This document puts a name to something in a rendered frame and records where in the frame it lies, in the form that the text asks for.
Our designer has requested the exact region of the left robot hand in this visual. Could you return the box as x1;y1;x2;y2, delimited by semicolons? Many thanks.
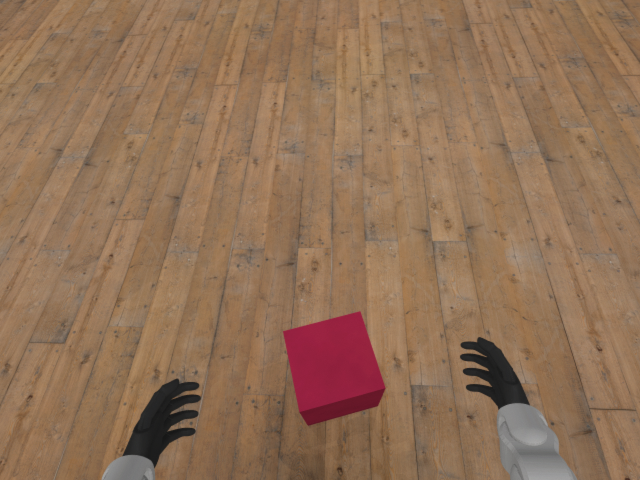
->
123;379;201;469

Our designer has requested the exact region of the right robot hand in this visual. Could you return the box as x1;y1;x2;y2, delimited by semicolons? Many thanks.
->
460;337;530;410

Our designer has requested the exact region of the left robot forearm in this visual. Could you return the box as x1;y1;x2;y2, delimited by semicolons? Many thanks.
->
102;455;155;480

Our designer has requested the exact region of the right robot forearm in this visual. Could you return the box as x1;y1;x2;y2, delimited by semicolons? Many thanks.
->
497;403;577;480

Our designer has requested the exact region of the carton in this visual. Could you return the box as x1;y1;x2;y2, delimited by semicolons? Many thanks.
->
283;311;385;426

